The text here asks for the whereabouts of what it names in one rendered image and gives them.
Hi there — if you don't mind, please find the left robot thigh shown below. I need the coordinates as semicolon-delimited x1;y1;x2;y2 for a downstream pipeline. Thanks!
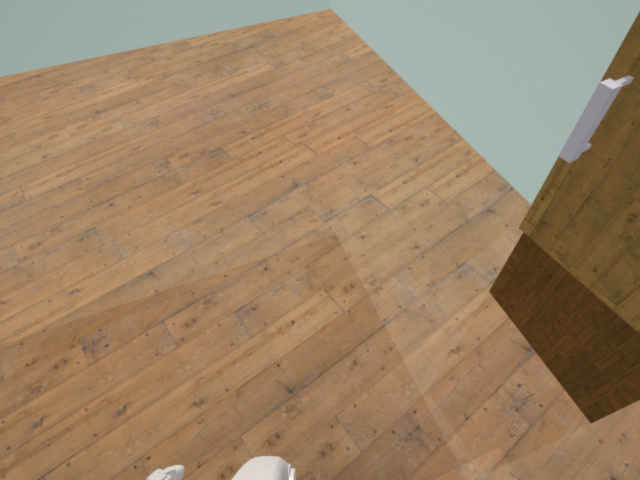
231;456;296;480

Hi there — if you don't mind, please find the cupboard door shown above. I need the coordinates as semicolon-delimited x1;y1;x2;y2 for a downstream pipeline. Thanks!
519;12;640;334

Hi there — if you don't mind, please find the handle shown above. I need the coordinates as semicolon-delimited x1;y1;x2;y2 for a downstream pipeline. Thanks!
559;75;634;163

